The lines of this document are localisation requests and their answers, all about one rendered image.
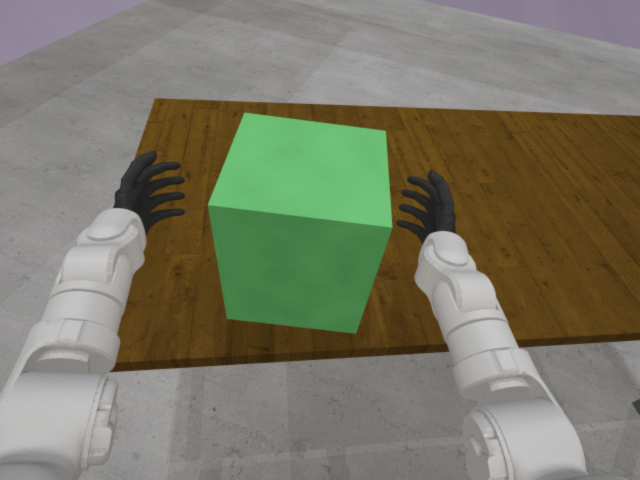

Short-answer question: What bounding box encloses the carton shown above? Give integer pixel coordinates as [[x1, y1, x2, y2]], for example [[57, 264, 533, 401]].
[[208, 113, 392, 334]]

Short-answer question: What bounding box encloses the left robot hand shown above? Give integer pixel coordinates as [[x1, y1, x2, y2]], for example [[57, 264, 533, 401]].
[[113, 151, 185, 235]]

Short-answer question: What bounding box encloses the left robot upper arm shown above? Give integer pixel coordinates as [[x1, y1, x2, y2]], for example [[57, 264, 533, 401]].
[[0, 371, 119, 480]]

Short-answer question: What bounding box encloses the right robot upper arm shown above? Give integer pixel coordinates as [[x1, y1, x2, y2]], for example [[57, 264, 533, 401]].
[[463, 397, 629, 480]]

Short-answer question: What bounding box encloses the robot left forearm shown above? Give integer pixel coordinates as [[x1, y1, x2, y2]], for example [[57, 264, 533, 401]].
[[0, 208, 146, 415]]

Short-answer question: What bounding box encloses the right robot hand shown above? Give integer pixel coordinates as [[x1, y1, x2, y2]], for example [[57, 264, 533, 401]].
[[396, 170, 456, 245]]

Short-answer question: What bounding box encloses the robot right forearm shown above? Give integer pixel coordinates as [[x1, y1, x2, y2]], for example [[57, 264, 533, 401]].
[[414, 231, 586, 470]]

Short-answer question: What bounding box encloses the table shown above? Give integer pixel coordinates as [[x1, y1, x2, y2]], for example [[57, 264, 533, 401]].
[[110, 98, 640, 415]]

